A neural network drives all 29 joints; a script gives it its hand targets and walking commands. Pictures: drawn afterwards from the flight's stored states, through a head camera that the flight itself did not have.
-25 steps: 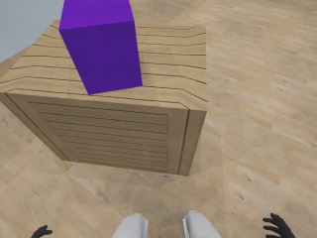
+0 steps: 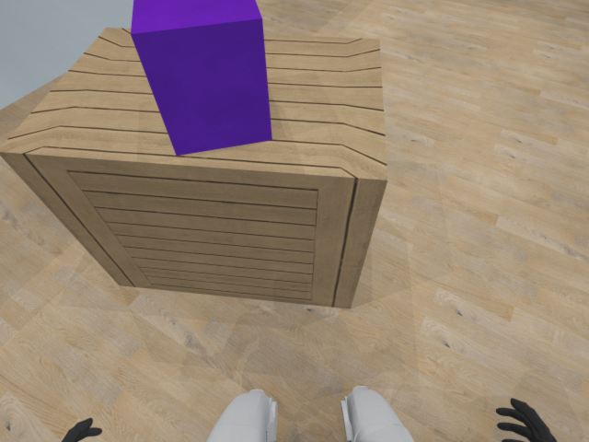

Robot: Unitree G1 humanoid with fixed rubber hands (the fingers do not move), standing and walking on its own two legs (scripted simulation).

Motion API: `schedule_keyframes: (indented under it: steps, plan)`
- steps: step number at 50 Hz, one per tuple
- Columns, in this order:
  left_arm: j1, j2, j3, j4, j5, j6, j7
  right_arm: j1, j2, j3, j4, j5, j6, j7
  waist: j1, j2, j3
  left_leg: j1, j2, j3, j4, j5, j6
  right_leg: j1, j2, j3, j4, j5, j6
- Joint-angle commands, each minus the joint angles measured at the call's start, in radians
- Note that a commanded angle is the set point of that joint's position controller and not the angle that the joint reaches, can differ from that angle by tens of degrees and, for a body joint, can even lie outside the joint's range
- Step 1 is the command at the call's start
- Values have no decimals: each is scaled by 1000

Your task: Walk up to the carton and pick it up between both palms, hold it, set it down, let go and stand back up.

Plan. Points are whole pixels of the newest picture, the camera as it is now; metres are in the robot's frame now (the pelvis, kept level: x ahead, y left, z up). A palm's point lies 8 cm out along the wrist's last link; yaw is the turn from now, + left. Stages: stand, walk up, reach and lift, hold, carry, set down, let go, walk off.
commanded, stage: walk up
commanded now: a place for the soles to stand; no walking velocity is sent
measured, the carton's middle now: (208, 65) +0.78 +0.20 +0.07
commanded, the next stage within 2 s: none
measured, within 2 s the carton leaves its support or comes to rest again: neither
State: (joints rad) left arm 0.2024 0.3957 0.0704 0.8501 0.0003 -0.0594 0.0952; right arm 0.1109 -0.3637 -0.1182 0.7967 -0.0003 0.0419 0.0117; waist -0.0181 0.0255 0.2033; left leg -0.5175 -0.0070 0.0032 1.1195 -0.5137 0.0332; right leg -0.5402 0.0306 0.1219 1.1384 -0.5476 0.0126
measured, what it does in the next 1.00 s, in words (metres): steps on the spot: right foot, then right foot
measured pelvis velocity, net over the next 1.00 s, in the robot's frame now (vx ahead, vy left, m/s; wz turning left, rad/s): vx -0.05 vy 0.02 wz -0.04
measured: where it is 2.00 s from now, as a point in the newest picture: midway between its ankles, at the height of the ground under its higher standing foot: outside the picture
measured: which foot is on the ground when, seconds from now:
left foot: down 0.00-1.00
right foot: up 0.00-0.02, down 0.04-0.36, up 0.38-0.58, down 0.60-1.00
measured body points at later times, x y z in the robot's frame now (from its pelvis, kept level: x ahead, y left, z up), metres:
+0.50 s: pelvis -0.05 +0.01 +0.00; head -0.01 +0.01 +0.45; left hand +0.05 +0.34 -0.10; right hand +0.07 -0.31 -0.10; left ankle +0.05 +0.10 -0.66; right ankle +0.03 -0.16 -0.65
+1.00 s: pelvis -0.05 +0.02 +0.00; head +0.00 +0.00 +0.44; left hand +0.02 +0.36 -0.10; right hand +0.06 -0.31 -0.11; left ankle +0.03 +0.12 -0.66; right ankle +0.00 -0.16 -0.66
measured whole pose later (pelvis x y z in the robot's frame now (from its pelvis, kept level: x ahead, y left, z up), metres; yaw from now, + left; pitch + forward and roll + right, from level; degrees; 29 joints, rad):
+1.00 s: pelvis -0.05 +0.02 +0.00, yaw -2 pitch -5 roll -2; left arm 0.29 0.39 0.07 0.85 0.00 -0.07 0.09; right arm 0.11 -0.40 -0.13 0.80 0.00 0.03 0.03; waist -0.02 0.07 0.21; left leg -0.57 0.01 0.00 1.12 -0.47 0.03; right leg -0.51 0.03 0.14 1.10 -0.54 0.02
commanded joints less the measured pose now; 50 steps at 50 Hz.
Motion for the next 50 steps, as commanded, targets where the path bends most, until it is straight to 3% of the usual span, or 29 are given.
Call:
schedule_keyframes:
  steps: [1, 2, 3, 4, 5, 7, 9, 12, 14, 15, 16, 17, 18, 19, 22, 26, 28, 30, 31, 32, 33, 35, 38, 40, 42, 44, 45, 48, 50]
  plan:
    - [210, 251, 73, 6, 14, -27, 7, -129, -286, -56, -153, -46, -27, -3, 71, 104, -201, 32, 269, -318, -416, 249, 181, 165, -15, -169, -228, 146, -82]
    - [273, 265, 80, 34, 24, -36, 4, -143, -263, -51, -149, -38, -20, 0, 99, 42, -214, -61, 215, -248, -292, 210, 118, 296, -19, -59, -354, 184, -104]
    - [319, 330, 100, 35, 36, -50, 9, -129, -232, -50, -151, -37, -13, 0, 106, -180, -232, -175, 86, -136, -27, 200, 37, 381, -155, 305, -545, 150, -157]
    - [251, 379, 98, -3, 28, -44, 6, -187, -206, -39, -164, -34, -4, -13, 89, -279, -164, -278, -22, -44, 81, -144, -12, 280, -330, 646, -691, 184, -270]
    - [154, 407, 97, -27, 31, -42, 13, -171, -234, -43, -149, -54, 4, -13, 67, -163, -139, -225, 17, -140, 125, -212, -22, 159, -374, 843, -738, 21, -334]
    - [98, 403, 98, -22, 33, -47, 19, -150, -262, -57, -120, -62, -1, 5, 34, -105, -78, -183, 35, -134, 92, -133, -12, 102, -320, 754, -709, -27, -305]
    - [48, 388, 87, -40, 40, -52, 12, -78, -274, -71, -78, -56, -4, 16, 14, -229, -100, -65, 43, -105, 37, -78, 4, 22, -292, 690, -676, -6, -285]
    - [22, 359, 87, -53, 40, -42, 8, 13, -266, -72, -66, -55, -18, 22, -14, -218, -179, 82, 58, -78, -78, 39, 7, -29, -277, 570, -585, 57, -270]
    - [-23, 312, 67, -58, 32, -28, 7, 82, -281, -87, -30, -58, -27, 24, -76, -106, -171, 293, 58, -122, -219, 41, 33, -237, -178, 422, -498, -6, -190]
    - [-36, 272, 56, -59, 29, -19, 8, 154, -277, -91, -20, -68, -27, 19, -118, -52, -166, 331, 105, -205, -391, -132, 48, -298, -106, 282, -323, -8, -150]
    - [-44, 222, 45, -53, 25, -17, 9, 173, -338, -100, -6, -72, -28, 14, -142, 184, -139, 292, 209, -473, -687, -381, 79, -335, 35, 125, -70, -73, -111]
    - [12, 237, 43, -53, 13, -12, 14, 85, -357, -91, -34, -64, -37, 14, -85, 185, -99, 173, 353, -680, -869, -505, 122, -296, 77, -18, 86, -89, -67]
    - [54, 283, 55, -26, 11, -13, 14, 27, -372, -91, -54, -58, -35, 14, -58, 128, -63, 122, 375, -724, -906, -525, 115, -267, 48, 21, 126, -52, -69]
    - [103, 285, 56, -11, 10, -11, 13, -29, -351, -84, -66, -60, -39, 12, -34, 115, -53, 139, 348, -682, -909, -510, 49, -269, 14, 18, 115, 2, -67]
    - [161, 277, 71, 11, 12, -13, 0, -48, -352, -86, -79, -62, -41, 11, -21, 219, -119, 124, 323, -545, -808, -361, 93, -166, -6, -43, 88, 51, -70]
    - [192, 280, 79, 16, 16, -18, -10, -49, -328, -83, -104, -55, -35, 16, -9, 148, -180, 32, 330, -456, -690, -294, 201, -10, -22, -140, 68, 31, -73]
    - [310, 255, 77, 46, 16, -28, -8, -143, -310, -78, -147, -57, -19, 18, 65, 141, -177, -113, 292, -340, -594, -318, 199, 178, -13, -200, -139, 120, -80]
    - [470, 299, 110, 83, 39, -44, -1, -159, -251, -65, -148, -70, 2, 20, 145, -49, -185, -301, 147, -157, -217, -394, 79, 394, -35, 18, -433, -50, -120]
    - [462, 391, 126, 62, 51, -45, 2, -163, -198, -52, -147, -70, 7, 15, 142, -270, -124, -420, 11, 17, 103, -231, -1, 332, -229, 497, -701, -341, -197]
    - [303, 423, 113, -4, 47, -48, 8, -227, -213, -46, -171, -67, 3, 5, 114, -160, -75, -403, 9, -127, 162, -109, -17, 163, -336, 871, -862, -407, -258]
    - [190, 415, 109, -27, 40, -57, 11, -187, -258, -55, -144, -60, -2, 6, 58, -90, 3, -374, 38, -201, 130, -58, -17, 88, -334, 885, -840, -363, -261]
    - [126, 405, 100, -30, 42, -67, 16, -121, -293, -77, -101, -55, -6, 17, 14, -126, -78, -242, 69, -112, 78, -37, -4, 108, -280, 754, -743, -200, -254]
    - [154, 379, 94, -49, 40, -72, 6, -54, -271, -86, -75, -49, -11, 27, 17, -182, -190, -126, 59, -101, 32, -36, 5, 168, -257, 606, -585, 145, -259]
    - [140, 369, 90, -58, 40, -64, 6, -11, -279, -77, -69, -46, -24, 19, -4, -232, -226, -17, 69, -108, -56, 18, 6, 102, -278, 598, -528, 239, -276]
    - [78, 328, 70, -74, 30, -49, 3, 81, -293, -89, -37, -50, -41, 15, -63, -241, -230, 217, 61, -108, -280, 84, 37, -42, -193, 380, -409, 310, -193]
    - [67, 234, 47, -66, 12, -39, 4, 101, -353, -95, -32, -40, -55, 8, -83, 81, -242, 319, 248, -477, -613, -74, 127, -194, 30, 49, -22, 250, -75]
    - [81, 236, 39, -68, 9, -38, 14, 97, -361, -86, -48, -42, -54, 13, -79, 129, -211, 269, 346, -625, -732, -131, 168, -233, 46, -34, 44, -50, -60]
    - [138, 286, 54, -23, 12, -35, 9, 5, -345, -71, -52, -40, -51, 9, -42, 86, -116, 208, 331, -570, -737, -132, 118, -229, -19, -33, 70, -18, -61]
    - [202, 275, 64, -7, 5, -35, 1, -26, -336, -73, -64, -49, -46, 14, -8, 198, -150, 154, 307, -487, -698, -107, 129, -124, -22, -78, -4, -11, -74]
